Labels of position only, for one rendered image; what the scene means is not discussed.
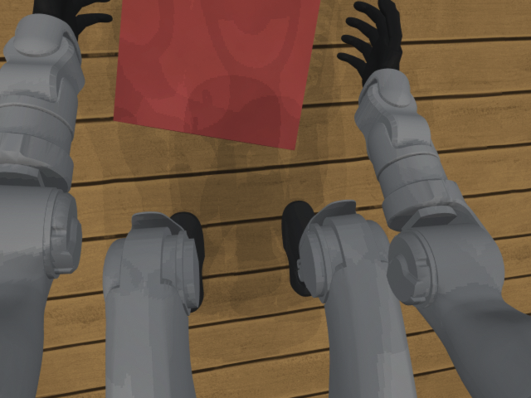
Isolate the right robot hand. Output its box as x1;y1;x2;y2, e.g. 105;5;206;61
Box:
337;0;402;86

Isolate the robot right upper arm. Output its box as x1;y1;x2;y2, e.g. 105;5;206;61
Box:
387;223;531;398

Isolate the robot right forearm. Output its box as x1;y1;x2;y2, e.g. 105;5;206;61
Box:
354;69;504;285

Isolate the robot left forearm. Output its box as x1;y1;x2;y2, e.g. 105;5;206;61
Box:
0;13;85;193

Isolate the robot right shin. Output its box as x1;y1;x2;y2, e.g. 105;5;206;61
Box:
297;200;390;290

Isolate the robot left upper arm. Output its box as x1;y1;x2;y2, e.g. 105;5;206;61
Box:
0;185;82;398

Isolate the left robot foot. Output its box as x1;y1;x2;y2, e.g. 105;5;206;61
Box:
170;212;205;313

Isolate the carton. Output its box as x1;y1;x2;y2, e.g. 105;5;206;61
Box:
113;0;320;150

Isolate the left robot hand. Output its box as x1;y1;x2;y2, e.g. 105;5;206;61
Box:
32;0;113;42

